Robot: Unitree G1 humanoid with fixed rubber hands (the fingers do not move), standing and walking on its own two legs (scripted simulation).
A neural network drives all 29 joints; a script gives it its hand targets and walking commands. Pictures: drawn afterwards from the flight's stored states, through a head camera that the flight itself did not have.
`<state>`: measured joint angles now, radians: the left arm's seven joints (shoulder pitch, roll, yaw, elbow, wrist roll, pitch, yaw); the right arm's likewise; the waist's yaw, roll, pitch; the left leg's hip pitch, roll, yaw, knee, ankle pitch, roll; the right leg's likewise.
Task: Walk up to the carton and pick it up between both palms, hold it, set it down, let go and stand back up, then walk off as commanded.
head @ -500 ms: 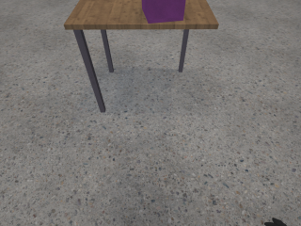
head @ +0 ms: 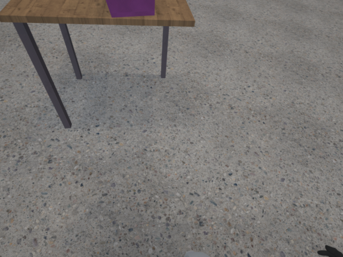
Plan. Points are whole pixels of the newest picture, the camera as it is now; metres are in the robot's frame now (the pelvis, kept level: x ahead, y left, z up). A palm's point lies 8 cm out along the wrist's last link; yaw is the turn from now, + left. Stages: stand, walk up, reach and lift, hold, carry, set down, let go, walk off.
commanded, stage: walk off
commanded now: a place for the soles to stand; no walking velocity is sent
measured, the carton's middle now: out of the picture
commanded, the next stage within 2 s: stand in 1.02 s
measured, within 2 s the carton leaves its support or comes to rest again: neither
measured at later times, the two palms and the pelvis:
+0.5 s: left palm out of the picture +0.13 +0.29 +0.00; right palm out of the picture +0.12 -0.37 -0.12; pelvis +0.04 -0.04 +0.02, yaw +0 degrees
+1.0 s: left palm out of the picture +0.17 +0.37 -0.10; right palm out of the picture +0.13 -0.27 -0.06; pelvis +0.04 +0.04 +0.01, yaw +1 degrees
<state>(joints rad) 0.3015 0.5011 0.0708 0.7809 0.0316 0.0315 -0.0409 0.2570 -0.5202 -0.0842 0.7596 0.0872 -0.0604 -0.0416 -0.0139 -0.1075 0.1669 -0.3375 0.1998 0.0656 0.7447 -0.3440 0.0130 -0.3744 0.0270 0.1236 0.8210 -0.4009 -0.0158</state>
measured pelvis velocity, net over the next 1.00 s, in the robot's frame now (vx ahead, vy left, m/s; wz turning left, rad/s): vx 0.04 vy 0.04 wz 0.02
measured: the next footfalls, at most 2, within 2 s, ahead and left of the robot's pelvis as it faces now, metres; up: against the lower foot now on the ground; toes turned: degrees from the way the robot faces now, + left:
left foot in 0.80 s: +0.13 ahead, +0.13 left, +0.00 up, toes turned -2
right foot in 1.22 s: +0.08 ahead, -0.11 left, +0.00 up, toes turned +8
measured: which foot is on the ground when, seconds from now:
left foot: down 0.00-0.02, up 0.04-0.78, down 0.80-1.00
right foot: down 0.00-0.80, up 0.82-1.00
